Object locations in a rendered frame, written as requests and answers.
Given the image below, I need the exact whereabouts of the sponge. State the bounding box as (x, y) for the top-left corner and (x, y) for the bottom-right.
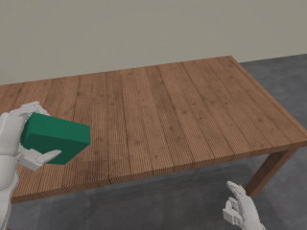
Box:
(18, 112), (91, 165)

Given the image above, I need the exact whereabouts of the robot left forearm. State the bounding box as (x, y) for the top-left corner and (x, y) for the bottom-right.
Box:
(0, 154), (19, 230)

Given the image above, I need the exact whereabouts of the robot left hand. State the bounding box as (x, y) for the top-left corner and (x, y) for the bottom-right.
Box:
(0, 101), (61, 172)

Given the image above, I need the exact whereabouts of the robot right hand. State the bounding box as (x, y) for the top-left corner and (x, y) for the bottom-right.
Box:
(223, 181), (260, 228)

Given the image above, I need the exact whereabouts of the robot right forearm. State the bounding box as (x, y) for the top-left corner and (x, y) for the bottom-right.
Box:
(242, 219), (266, 230)

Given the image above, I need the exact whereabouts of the table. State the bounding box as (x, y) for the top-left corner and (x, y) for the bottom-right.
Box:
(0, 56), (307, 230)

